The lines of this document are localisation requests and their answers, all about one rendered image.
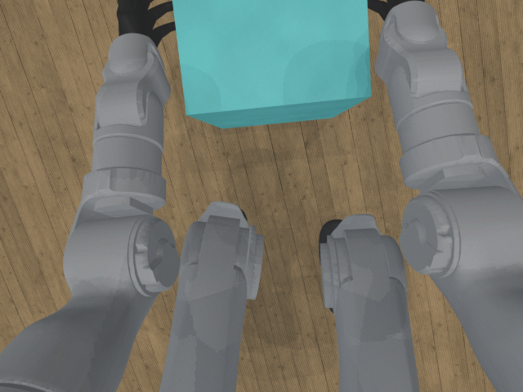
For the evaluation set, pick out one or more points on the robot right upper arm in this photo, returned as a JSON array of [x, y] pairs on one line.
[[470, 242]]

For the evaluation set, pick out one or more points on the carton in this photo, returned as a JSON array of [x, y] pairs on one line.
[[256, 62]]

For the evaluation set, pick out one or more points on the robot left thigh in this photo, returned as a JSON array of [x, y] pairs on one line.
[[207, 324]]

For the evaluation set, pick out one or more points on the robot left hand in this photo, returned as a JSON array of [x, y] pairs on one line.
[[134, 17]]

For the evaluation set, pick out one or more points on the robot right forearm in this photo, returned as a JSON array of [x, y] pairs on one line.
[[433, 113]]

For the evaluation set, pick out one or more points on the robot right hand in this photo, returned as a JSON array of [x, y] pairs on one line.
[[383, 8]]

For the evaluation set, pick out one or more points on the robot left forearm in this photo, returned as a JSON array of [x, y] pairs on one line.
[[126, 177]]

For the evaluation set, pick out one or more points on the robot left upper arm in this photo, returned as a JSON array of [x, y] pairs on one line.
[[115, 269]]

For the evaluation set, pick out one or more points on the left robot shin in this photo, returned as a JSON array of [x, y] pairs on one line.
[[194, 236]]

